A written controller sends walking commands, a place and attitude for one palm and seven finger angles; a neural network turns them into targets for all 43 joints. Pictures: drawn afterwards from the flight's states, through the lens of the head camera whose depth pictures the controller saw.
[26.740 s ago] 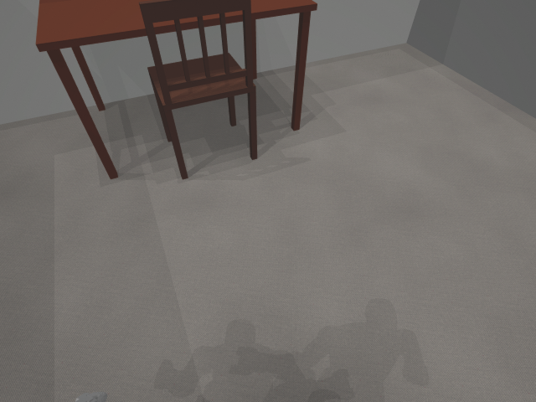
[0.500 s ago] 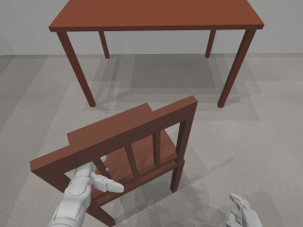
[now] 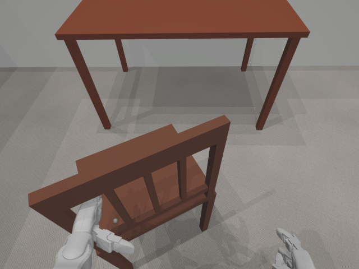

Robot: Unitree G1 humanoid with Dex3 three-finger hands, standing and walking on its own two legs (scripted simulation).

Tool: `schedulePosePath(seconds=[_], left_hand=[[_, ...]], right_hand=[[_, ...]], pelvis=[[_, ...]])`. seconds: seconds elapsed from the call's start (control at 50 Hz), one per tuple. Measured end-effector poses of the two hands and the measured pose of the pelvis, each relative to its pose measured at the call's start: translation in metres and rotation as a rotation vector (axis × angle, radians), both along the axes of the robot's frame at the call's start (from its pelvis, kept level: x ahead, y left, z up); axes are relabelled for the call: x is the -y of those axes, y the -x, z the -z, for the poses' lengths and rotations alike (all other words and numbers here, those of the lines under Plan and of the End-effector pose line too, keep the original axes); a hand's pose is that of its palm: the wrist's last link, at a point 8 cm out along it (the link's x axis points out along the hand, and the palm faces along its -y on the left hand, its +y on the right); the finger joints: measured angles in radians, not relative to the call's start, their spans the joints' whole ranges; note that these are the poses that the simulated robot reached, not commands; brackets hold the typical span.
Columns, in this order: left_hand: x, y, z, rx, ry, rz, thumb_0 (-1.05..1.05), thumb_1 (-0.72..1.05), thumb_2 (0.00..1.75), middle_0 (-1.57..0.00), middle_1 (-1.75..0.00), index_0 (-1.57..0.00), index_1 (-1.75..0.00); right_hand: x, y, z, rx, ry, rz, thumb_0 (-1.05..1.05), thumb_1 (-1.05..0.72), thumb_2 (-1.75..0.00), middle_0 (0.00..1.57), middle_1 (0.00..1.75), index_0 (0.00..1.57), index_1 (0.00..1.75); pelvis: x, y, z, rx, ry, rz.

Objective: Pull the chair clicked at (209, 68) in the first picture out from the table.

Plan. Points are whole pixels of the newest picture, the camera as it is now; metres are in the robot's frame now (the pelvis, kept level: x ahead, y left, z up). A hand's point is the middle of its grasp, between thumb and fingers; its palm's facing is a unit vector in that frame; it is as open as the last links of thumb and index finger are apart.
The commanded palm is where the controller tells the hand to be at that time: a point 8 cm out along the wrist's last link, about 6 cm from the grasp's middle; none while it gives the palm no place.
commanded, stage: draw the fingers out of the gap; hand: left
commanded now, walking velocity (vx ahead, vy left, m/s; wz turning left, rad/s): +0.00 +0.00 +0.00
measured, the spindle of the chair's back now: (152, 193) +0.33 +0.09 -0.08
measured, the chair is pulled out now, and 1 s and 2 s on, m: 0.66 0.66 0.65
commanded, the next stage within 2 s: draw the hand back to the body in 0.50 s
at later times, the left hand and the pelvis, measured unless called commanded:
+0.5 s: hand (108, 264) +0.15 +0.15 -0.03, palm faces +0.07 -0.98 -0.18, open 17.5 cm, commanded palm +0.12 +0.20 +0.00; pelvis -0.01 +0.00 -0.01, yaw +1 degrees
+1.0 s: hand out of the picture +0.14 +0.16 +0.02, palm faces -0.02 -1.00 -0.09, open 17.4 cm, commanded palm +0.10 +0.23 +0.06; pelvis -0.03 -0.01 -0.03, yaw +0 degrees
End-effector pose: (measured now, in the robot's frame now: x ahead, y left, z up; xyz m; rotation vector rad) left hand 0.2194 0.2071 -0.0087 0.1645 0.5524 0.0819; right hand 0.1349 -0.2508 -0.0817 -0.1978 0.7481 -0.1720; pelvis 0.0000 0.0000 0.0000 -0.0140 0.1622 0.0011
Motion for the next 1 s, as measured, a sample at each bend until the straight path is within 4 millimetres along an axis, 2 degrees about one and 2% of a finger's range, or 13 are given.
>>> schedulePosePath(seconds=[0.12,0.32,0.64,0.74,0.82,0.9,1.0], left_hand=[[-0.001,0.028,0.002,-0.016,-0.006,-0.02,-0.01,-0.54,0.2,-0.01,0.0,0.0,0.0],[0.001,0.057,0.0,-0.016,-0.003,-0.028,-0.01,-0.54,0.2,-0.01,-0.01,0.0,0.0],[0.002,0.108,-0.001,-0.045,-0.006,-0.052,-0.01,-0.54,0.2,-0.01,0.0,0.0,0.0],[0.005,0.105,-0.022,0.168,0.093,-0.042,-0.01,-0.54,0.2,0.0,0.0,0.0,0.0],[0.001,0.099,-0.042,0.359,0.102,0.008,-0.01,-0.54,0.2,0.0,0.0,0.0,0.0],[-0.004,0.1,-0.036,0.39,0.103,0.062,-0.01,-0.54,0.2,0.0,0.0,0.0,0.0],[-0.01,0.102,-0.041,0.347,0.087,0.095,-0.01,-0.55,0.2,0.0,0.0,-0.02,-0.01]], right_hand=[[-0.005,-0.008,-0.003,0.043,-0.001,-0.017,0.02,-0.9,-0.9,0.2,0.3,0.2,0.3],[-0.017,-0.018,-0.006,0.113,-0.017,-0.042,0.02,-0.9,-0.9,0.2,0.3,0.2,0.3],[-0.019,-0.016,-0.004,0.151,-0.012,-0.029,0.02,-0.9,-0.9,0.2,0.3,0.2,0.3],[-0.018,-0.012,0.001,0.176,-0.008,-0.029,0.02,-0.9,-0.9,0.2,0.3,0.2,0.3],[-0.017,-0.008,0.01,0.172,-0.026,-0.027,0.02,-0.9,-0.9,0.2,0.3,0.2,0.3],[-0.017,-0.004,0.019,0.165,-0.049,-0.019,0.02,-0.9,-0.9,0.2,0.3,0.2,0.3],[-0.019,-0.001,0.02,0.172,-0.069,0.005,0.02,-0.9,-0.9,0.2,0.3,0.2,0.3]], pelvis=[[0.0,0.003,0.003,0.004,0.0,-0.006],[0.001,0.009,0.007,0.01,0.001,-0.015],[0.001,0.017,0.015,0.008,0.007,-0.026],[0.002,0.021,0.021,-0.004,0.01,-0.025],[0.003,0.026,0.028,-0.012,0.011,-0.022],[0.005,0.031,0.034,-0.016,0.011,-0.014],[0.005,0.031,0.031,0.002,0.013,-0.011]])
